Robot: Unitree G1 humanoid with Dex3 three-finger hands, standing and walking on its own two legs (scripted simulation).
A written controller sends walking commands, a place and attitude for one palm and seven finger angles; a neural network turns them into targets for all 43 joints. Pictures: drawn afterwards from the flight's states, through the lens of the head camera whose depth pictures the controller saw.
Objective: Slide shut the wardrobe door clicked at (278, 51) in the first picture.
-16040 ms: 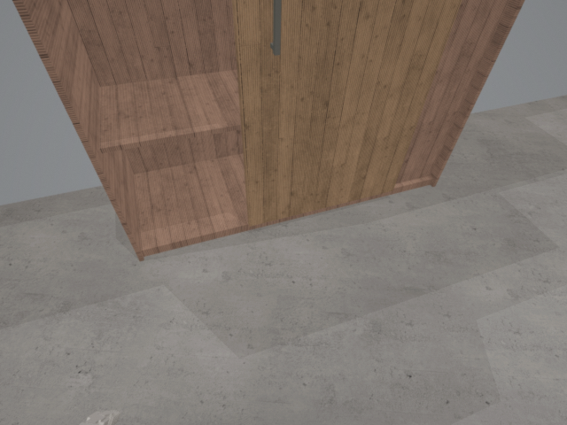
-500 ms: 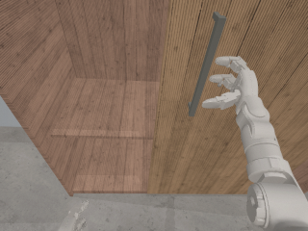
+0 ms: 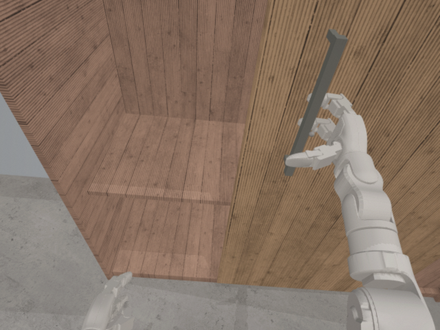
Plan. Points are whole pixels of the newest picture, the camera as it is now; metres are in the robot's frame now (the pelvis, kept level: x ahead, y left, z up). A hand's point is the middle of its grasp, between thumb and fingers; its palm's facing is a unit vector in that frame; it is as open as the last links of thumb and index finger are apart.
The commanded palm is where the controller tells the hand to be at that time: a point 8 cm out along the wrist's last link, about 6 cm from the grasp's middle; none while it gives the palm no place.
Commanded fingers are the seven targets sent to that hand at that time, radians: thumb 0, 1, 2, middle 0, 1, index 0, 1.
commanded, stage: move the hooked fingers beside the handle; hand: right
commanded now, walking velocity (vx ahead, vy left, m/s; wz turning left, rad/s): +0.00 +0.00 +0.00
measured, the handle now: (306, 114) +0.46 -0.13 +0.20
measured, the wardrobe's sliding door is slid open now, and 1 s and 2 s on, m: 0.47 0.47 0.47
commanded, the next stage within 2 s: none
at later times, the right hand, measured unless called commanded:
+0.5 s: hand (321, 133) +0.41 -0.15 +0.19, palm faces +0.02 +1.00 +0.01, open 13.7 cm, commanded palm +0.38 -0.20 +0.19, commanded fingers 0.00 0.50 -0.30 0.30 1.20 0.30 1.20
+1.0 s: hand (325, 134) +0.41 -0.15 +0.19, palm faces +0.03 +1.00 +0.00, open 13.7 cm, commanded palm +0.38 -0.21 +0.19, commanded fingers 0.00 0.50 -0.30 0.30 1.20 0.30 1.20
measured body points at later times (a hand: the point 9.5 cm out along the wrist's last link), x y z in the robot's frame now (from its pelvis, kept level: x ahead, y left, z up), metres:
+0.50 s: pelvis +0.00 +0.00 +0.00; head -0.01 +0.02 +0.45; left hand +0.16 +0.24 -0.10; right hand +0.40 -0.20 +0.20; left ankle +0.02 +0.11 -0.74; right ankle -0.03 -0.12 -0.74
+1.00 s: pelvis +0.00 -0.01 +0.00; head -0.01 +0.01 +0.45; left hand +0.14 +0.23 -0.10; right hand +0.40 -0.21 +0.19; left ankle +0.02 +0.11 -0.74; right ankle -0.03 -0.12 -0.74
